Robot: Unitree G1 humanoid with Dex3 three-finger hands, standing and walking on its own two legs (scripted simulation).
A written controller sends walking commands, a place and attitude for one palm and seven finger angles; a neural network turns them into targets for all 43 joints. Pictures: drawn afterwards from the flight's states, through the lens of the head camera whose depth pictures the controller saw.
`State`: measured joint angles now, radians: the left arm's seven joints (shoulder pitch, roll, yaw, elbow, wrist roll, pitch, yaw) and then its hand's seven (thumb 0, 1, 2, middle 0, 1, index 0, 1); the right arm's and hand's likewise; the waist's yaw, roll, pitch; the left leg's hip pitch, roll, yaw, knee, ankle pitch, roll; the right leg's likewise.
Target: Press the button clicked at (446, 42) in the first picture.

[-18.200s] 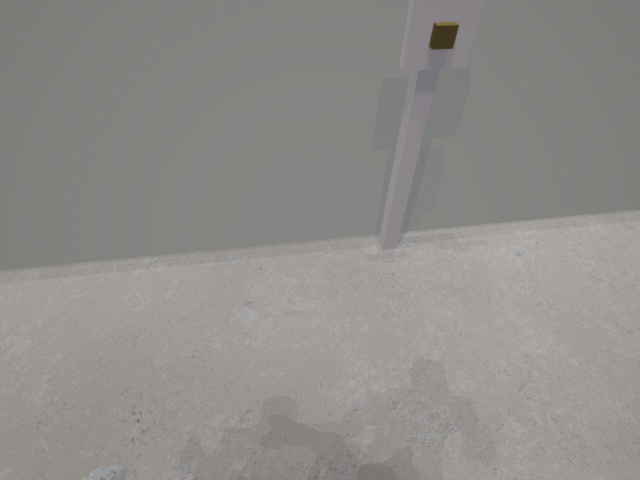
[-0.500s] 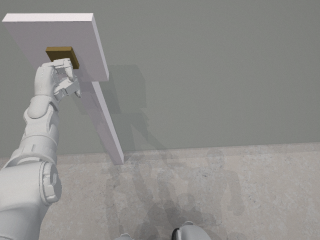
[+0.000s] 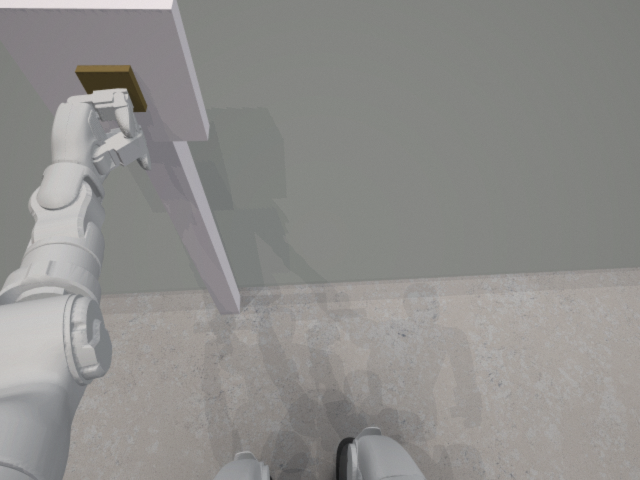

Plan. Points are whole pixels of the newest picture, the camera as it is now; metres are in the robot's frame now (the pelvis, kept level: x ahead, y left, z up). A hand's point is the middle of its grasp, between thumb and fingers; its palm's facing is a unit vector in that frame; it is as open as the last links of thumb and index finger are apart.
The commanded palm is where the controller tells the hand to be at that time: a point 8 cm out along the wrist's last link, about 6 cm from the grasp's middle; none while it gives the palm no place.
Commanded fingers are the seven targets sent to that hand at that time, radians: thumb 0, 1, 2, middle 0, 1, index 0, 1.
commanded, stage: pull the fist back off the button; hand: left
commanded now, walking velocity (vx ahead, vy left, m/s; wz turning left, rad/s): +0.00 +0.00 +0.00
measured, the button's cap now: (115, 84) +0.56 +0.20 +0.14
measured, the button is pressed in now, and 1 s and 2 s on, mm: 11 0 0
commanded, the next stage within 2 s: draw the hand back to the body in 0.98 s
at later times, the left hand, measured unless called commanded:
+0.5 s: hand (139, 154) +0.48 +0.18 +0.11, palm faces -0.01 -1.00 -0.02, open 3.1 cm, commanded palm +0.44 +0.23 +0.11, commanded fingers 0.00 0.90 0.90 -1.30 -1.50 -1.30 -1.50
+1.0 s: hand (137, 202) +0.42 +0.17 +0.10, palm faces +0.00 -1.00 -0.02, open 3.1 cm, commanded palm +0.39 +0.22 +0.11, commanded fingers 0.00 0.90 0.90 -1.30 -1.50 -1.30 -1.50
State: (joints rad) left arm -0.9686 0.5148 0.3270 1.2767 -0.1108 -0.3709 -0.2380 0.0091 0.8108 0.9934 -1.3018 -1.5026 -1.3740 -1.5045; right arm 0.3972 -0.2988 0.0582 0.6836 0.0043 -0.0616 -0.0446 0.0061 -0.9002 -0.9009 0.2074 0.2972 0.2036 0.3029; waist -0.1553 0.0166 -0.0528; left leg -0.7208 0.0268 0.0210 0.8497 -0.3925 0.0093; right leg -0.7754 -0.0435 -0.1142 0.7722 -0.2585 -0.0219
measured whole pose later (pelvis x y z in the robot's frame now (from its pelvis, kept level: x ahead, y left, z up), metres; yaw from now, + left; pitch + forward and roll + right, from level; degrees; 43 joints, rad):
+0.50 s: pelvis +0.02 +0.00 +0.01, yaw -2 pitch +12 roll +0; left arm -0.70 0.40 0.35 1.00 -0.16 -0.35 -0.24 0.02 0.88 0.92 -1.30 -1.50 -1.32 -1.50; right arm 0.38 -0.28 0.04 0.62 0.02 -0.02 -0.03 0.01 -0.90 -0.90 0.21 0.30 0.20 0.30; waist -0.11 0.02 -0.07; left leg -0.59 0.03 0.07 0.78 -0.41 0.01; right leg -0.67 -0.03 -0.07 0.73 -0.27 -0.01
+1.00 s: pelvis +0.05 +0.00 +0.02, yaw -1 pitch +7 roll +0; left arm -0.32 0.24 0.21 0.54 -0.20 -0.24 -0.19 0.02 0.90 0.90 -1.30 -1.50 -1.30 -1.50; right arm 0.26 -0.26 0.04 0.59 0.03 -0.04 -0.04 0.01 -0.90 -0.90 0.21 0.30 0.20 0.30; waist -0.02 0.04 -0.06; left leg -0.40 0.02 0.04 0.68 -0.41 0.01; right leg -0.49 -0.04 -0.09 0.67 -0.30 -0.01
